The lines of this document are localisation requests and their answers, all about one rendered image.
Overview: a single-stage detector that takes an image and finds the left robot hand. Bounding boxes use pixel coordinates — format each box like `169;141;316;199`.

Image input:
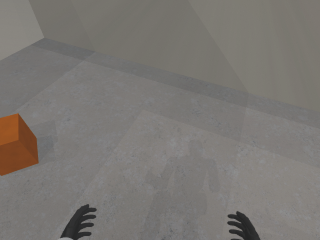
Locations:
60;204;97;240

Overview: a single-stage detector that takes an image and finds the right robot hand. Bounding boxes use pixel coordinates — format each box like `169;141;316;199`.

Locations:
227;211;260;240

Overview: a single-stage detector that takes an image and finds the carton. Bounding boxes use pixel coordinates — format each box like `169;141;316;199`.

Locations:
0;113;39;176

